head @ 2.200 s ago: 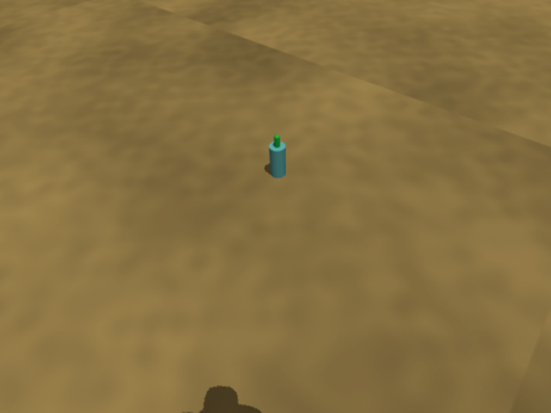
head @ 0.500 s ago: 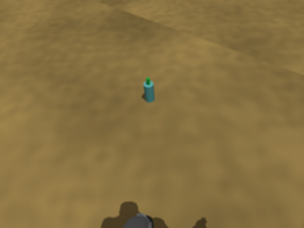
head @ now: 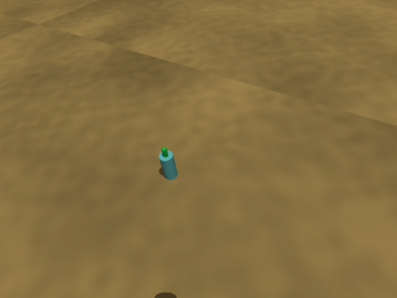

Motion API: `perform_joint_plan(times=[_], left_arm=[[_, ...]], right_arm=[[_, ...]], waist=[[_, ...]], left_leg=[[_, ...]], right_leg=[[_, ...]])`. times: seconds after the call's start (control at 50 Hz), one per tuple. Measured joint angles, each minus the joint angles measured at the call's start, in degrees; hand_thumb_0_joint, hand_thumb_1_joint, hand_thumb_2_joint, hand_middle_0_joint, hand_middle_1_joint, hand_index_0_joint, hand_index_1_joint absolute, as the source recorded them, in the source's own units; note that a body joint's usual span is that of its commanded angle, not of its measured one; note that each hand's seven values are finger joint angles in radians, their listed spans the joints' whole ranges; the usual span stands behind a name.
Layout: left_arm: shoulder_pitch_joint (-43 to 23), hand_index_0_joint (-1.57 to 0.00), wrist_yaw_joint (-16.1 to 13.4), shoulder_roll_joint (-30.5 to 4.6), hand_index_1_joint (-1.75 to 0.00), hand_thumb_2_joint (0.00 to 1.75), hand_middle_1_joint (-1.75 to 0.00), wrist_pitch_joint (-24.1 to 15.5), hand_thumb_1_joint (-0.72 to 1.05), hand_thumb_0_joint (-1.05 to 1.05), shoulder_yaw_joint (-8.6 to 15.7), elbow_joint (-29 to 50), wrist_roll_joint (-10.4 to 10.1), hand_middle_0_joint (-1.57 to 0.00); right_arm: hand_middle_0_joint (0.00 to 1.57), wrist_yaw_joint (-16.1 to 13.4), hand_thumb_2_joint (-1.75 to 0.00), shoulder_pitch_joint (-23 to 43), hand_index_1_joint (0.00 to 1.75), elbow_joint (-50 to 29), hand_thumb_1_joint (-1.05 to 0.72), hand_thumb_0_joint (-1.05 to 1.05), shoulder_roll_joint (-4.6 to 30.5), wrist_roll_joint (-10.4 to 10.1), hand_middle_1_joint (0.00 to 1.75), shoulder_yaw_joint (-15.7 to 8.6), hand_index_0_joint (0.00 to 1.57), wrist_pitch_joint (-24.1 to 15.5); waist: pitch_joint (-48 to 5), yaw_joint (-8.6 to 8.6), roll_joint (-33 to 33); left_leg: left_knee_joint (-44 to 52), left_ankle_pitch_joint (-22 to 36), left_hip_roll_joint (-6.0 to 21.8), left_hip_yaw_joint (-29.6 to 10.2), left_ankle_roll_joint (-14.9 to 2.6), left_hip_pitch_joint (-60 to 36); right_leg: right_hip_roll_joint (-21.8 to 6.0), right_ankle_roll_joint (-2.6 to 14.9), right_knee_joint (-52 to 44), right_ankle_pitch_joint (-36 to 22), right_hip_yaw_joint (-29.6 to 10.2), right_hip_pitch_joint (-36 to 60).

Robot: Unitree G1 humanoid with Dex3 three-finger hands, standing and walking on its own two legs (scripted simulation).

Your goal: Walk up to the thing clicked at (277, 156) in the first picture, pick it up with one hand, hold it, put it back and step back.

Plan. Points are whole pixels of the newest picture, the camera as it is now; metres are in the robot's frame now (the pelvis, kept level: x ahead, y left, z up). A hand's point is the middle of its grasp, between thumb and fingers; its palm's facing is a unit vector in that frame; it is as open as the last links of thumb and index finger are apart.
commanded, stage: walk up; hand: left
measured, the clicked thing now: (167, 162) +1.00 +0.27 -0.63
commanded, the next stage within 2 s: none
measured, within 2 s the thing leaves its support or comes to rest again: neither
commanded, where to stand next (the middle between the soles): +0.71 +0.08 m, yaw +1 degrees
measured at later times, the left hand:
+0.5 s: hand (86, 281) +0.22 +0.32 -0.15, palm faces +0.01 -0.94 -0.35, open 7.4 cm
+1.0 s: hand (112, 188) +0.46 +0.29 -0.10, palm faces +0.01 -0.91 -0.42, open 7.4 cm
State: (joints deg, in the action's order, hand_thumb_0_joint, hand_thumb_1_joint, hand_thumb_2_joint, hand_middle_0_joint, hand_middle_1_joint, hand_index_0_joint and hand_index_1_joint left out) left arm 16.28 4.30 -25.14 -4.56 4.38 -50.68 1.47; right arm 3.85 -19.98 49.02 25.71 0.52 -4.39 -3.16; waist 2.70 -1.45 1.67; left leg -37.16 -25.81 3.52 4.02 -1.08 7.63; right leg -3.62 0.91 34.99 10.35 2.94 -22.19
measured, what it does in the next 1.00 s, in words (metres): walks ahead: left foot, then right foot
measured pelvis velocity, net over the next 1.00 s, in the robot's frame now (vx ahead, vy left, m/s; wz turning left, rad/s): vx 0.39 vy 0.02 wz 0.03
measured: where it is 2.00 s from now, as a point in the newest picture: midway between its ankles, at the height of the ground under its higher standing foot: (200, 219)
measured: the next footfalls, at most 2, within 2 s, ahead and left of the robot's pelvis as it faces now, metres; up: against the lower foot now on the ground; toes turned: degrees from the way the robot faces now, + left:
left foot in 0.38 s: +0.32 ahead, +0.15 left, +0.00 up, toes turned +7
right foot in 0.84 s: +0.49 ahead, -0.10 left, +0.00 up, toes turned -3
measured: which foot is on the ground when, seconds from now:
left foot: down 0.00-0.00, up 0.02-0.36, down 0.38-0.86, up 0.88-1.00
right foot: down 0.00-0.42, up 0.44-0.82, down 0.84-1.00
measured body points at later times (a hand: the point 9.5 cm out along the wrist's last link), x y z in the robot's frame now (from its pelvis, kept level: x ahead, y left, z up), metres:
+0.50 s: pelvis +0.21 +0.04 +0.00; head +0.23 +0.06 +0.45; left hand +0.22 +0.37 -0.12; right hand +0.34 -0.27 -0.08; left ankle +0.29 +0.15 -0.72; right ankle +0.14 -0.11 -0.65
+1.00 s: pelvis +0.39 +0.02 +0.01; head +0.41 -0.01 +0.46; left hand +0.46 +0.34 -0.07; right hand +0.46 -0.30 -0.12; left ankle +0.37 +0.15 -0.66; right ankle +0.45 -0.09 -0.72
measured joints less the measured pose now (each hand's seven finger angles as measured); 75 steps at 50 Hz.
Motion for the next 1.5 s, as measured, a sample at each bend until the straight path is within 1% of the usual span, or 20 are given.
perform_joint_plan(times=[0.06, 0.12, 0.26, 0.34, 0.4, 0.44, 0.48, 0.52, 0.66, 0.8, 0.84, 0.9, 0.98, 1.12, 1.22, 1.26, 1.28, 1.32, 1.38, 1.5], left_arm=[[-0.38, -0.20, -1.01, 0.91, -0.30, 0.90, -0.30, -1.03, 0.91, 0.01, -0.49, 0.84, -0.50, -0.20], [0.43, -0.20, -1.48, 2.42, -0.30, 0.90, -0.30, -1.12, 0.91, 0.01, -1.55, 1.21, -1.09, -0.20], [3.17, -0.20, -1.65, 2.48, -0.30, 0.90, -0.30, -0.86, 0.90, 0.01, -2.14, 1.35, -0.93, -0.20], [4.10, -0.20, -1.69, 1.42, -0.30, 0.90, -0.30, -0.63, 0.90, 0.01, -1.98, 1.54, -0.79, -0.20], [4.97, -0.20, -1.91, 0.36, -0.30, 0.90, -0.30, 0.04, 0.90, 0.01, -1.98, 1.25, -0.90, -0.20], [4.46, -0.20, -2.45, 0.32, -0.30, 0.90, -0.30, 1.04, 0.90, 0.01, -1.93, 0.32, -1.32, -0.20], [3.68, -0.20, -2.82, 0.46, -0.30, 0.90, -0.30, 1.80, 0.91, 0.01, -2.47, -0.60, -1.48, -0.20], [3.18, -0.20, -2.75, 0.17, -0.30, 0.90, -0.30, 1.75, 0.91, 0.01, -2.75, -0.91, -1.77, -0.20], [1.84, -0.20, -1.16, 0.46, -0.30, 0.90, -0.30, 1.73, 0.91, 0.01, -2.23, -0.50, -0.99, -0.20], [0.17, -0.20, -0.26, 1.17, -0.30, 0.90, -0.30, 1.45, 0.91, 0.01, -1.57, -0.96, -0.60, -0.20], [0.11, -0.20, -0.48, 0.96, -0.30, 0.90, -0.30, 0.61, 0.91, 0.01, -1.35, -0.68, -0.47, -0.20], [-0.96, -0.20, -1.41, 1.71, -0.30, 0.90, -0.30, -0.66, 0.91, 0.01, -1.21, 0.21, -0.51, -0.20], [-0.80, -0.20, -1.99, 2.88, -0.30, 0.90, -0.30, -0.93, 0.91, 0.01, -2.24, 1.56, -1.39, -0.20], [2.21, -0.20, -1.90, 2.46, -0.30, 0.90, -0.30, -0.56, 0.90, 0.01, -2.51, 2.27, -0.89, -0.20], [4.14, -0.20, -1.71, 0.90, -0.30, 0.90, -0.30, 0.13, 0.90, 0.01, -2.29, 1.83, -0.72, -0.20], [4.77, -0.20, -1.78, 0.10, -0.30, 0.90, -0.30, 0.63, 0.90, 0.01, -2.24, 1.38, -0.61, -0.20], [4.80, -0.20, -1.96, -0.39, -0.30, 0.90, -0.30, 0.98, 0.90, 0.01, -2.11, 0.97, -0.53, -0.20], [4.02, -0.20, -2.51, -0.30, -0.30, 0.90, -0.30, 1.98, 0.90, 0.01, -2.12, -0.46, -0.89, -0.20], [2.80, -0.20, -2.84, -0.65, -0.30, 0.90, -0.30, 2.31, 0.91, 0.01, -2.60, -1.40, -1.34, -0.20], [1.44, -0.20, -1.92, -0.08, -0.30, 0.90, -0.30, 2.24, 0.91, 0.01, -2.41, -1.10, -1.14, -0.20]], right_arm=[[0.20, -0.81, -0.90, 0.82, 0.30, 1.95, -0.90, 0.01, 0.00, -0.12, 0.30, 0.44, 0.20, 1.27], [0.20, -0.80, -0.90, 2.20, 0.30, 2.67, -0.91, 0.01, 0.15, -0.76, 0.30, 1.03, 0.20, 1.31], [0.20, 0.86, -0.90, 4.97, 0.30, 1.26, -0.91, 0.01, -1.19, 0.07, 0.30, 1.02, 0.20, 1.05], [0.20, 1.57, -0.90, 6.50, 0.30, 1.05, -0.90, 0.01, -1.67, 0.33, 0.30, 0.71, 0.20, 1.02], [0.21, 1.56, -0.90, 7.36, 0.30, 0.69, -0.90, 0.01, -1.84, 0.47, 0.30, 0.24, 0.20, 0.24], [0.21, 1.04, -0.90, 8.26, 0.30, -0.21, -0.90, 0.01, -2.23, 0.82, 0.30, -0.02, 0.20, -0.69], [0.21, 0.55, -0.90, 8.16, 0.30, -1.43, -0.90, 0.00, -2.72, -0.12, 0.30, 0.09, 0.20, -1.25], [0.21, -0.02, -0.90, 7.49, 0.30, -2.06, -0.90, 0.00, -3.43, -0.68, 0.30, 0.67, 0.20, -1.40], [0.21, -0.44, -0.90, 3.83, 0.30, -2.25, -0.90, 0.00, -3.13, -0.39, 0.30, 1.59, 0.20, -1.52], [0.21, -0.35, -0.90, 0.07, 0.30, -1.42, -0.90, 0.00, -1.33, -0.38, 0.30, 1.20, 0.20, -0.60], [0.21, -0.49, -0.90, -0.88, 0.30, -1.26, -0.90, 0.01, -0.97, -0.38, 0.30, 1.24, 0.20, -0.03], [0.21, -1.18, -0.90, -0.17, 0.30, 0.00, -0.90, 0.01, -1.01, -0.42, 0.30, 1.38, 0.20, 1.13], [0.21, -1.15, -0.90, 1.73, 0.30, 0.94, -0.90, 0.01, -0.97, -0.60, 0.30, 1.80, 0.20, 1.66], [0.21, 0.40, -0.90, 3.82, 0.30, 0.76, -0.90, 0.01, -1.10, 0.37, 0.30, 0.95, 0.20, 1.55], [0.21, 0.99, -0.90, 4.45, 0.30, 1.28, -0.90, 0.01, -1.04, 0.65, 0.30, 0.31, 0.20, 1.17], [0.21, 0.88, -0.90, 4.39, 0.30, 1.21, -0.90, 0.01, -0.98, 0.73, 0.30, 0.04, 0.20, 0.44], [0.21, 0.60, -0.90, 4.64, 0.30, 1.12, -0.90, 0.01, -1.30, 0.81, 0.30, -0.06, 0.20, -0.10], [0.21, 0.11, -0.90, 4.60, 0.30, 0.20, -0.90, 0.00, -1.64, 0.60, 0.30, -0.01, 0.20, -1.08], [0.21, -0.56, -0.90, 4.09, 0.30, -0.58, -0.90, 0.00, -2.76, -0.10, 0.30, 0.74, 0.20, -1.32], [0.21, -1.24, -0.90, 1.84, 0.30, -0.98, -0.90, 0.00, -3.14, -0.12, 0.30, 1.65, 0.20, -1.30]], waist=[[0.60, 1.21, 1.40], [0.95, 2.20, 2.55], [1.47, 3.14, 1.85], [2.10, 3.86, 0.54], [2.08, 3.97, -1.28], [2.92, 3.75, -3.06], [3.07, 2.87, -3.14], [2.91, 2.41, -4.04], [2.05, 1.43, -4.64], [1.39, 0.01, -2.15], [1.11, -0.04, -1.27], [2.00, 0.58, 1.11], [2.48, 1.66, 1.96], [1.82, 2.68, 1.82], [0.97, 3.31, 0.38], [0.58, 3.09, -0.85], [0.93, 3.03, -2.53], [1.35, 2.29, -3.53], [2.12, 1.47, -4.72], [2.85, 0.65, -5.06]], left_leg=[[-19.12, -1.34, -2.11, -4.87, -0.83, 7.77], [-25.15, 2.48, -3.23, -6.38, -0.80, 14.30], [-10.12, 10.57, -0.15, -5.62, 1.05, 21.34], [0.49, 14.97, 0.82, -3.43, 0.15, 19.51], [4.75, 18.82, -0.56, -1.59, -0.76, 15.95], [1.06, 16.08, -1.80, -0.21, -0.85, 15.56], [0.42, 13.76, -1.75, -0.23, -1.14, 14.10], [2.76, 13.36, -2.03, 0.26, -1.19, 11.24], [9.85, 12.22, -3.23, 1.70, -1.80, 3.29], [8.82, 6.68, -2.97, 1.80, -0.14, -0.83], [4.79, 2.96, -2.15, 1.52, 0.68, -0.72], [-11.45, -1.30, -1.33, -1.83, -0.79, 4.96], [-22.39, 0.84, -2.25, -3.75, -1.10, 13.66], [-9.51, 7.88, 1.22, -3.97, 0.70, 19.58], [0.00, 11.88, 1.63, -2.75, 0.75, 17.31], [2.61, 14.31, 0.59, -1.89, 0.43, 14.96], [1.79, 15.06, -0.52, -0.86, 0.33, 14.44], [-0.35, 12.71, -1.16, -0.16, -0.12, 14.07], [2.13, 11.96, -1.42, 0.50, -0.61, 10.92], [8.41, 11.86, -2.23, 1.86, -1.32, 4.54]], right_leg=[[0.53, -0.08, 2.74, 4.08, 1.14, 1.48], [0.77, 0.05, -1.64, 4.18, 1.70, 6.01], [1.26, -0.13, -9.17, 5.56, 3.09, 14.26], [0.94, -1.73, -8.05, 9.50, 3.84, 17.45], [-0.74, -2.28, -2.41, 15.10, 3.72, 18.27], [-1.96, -0.08, 10.23, 16.79, 0.64, 13.91], [0.45, 1.40, 23.20, 16.70, -2.67, 7.87], [1.16, 1.94, 28.50, 13.92, -4.01, 2.91], [-2.03, -0.12, 15.98, 7.82, -2.18, -5.36], [-1.71, 0.54, 0.81, 0.62, -0.82, -2.78], [-0.36, 0.83, -3.31, -1.39, -0.27, 0.50], [1.26, 0.42, 0.18, 0.88, 1.01, 1.19], [1.08, 0.72, -2.53, 1.97, 1.23, 4.95], [1.48, 0.52, -6.73, 3.74, 1.73, 10.52], [0.97, -0.67, -4.46, 8.34, 2.13, 12.67], [-0.12, -1.23, -0.95, 11.66, 1.93, 12.57], [-1.51, -0.35, 2.77, 13.40, 0.89, 11.64], [-0.37, 1.05, 14.49, 15.88, -2.48, 7.16], [1.63, 1.82, 25.10, 13.97, -4.46, 0.65], [-0.30, 0.20, 18.19, 9.13, -2.94, -4.98]])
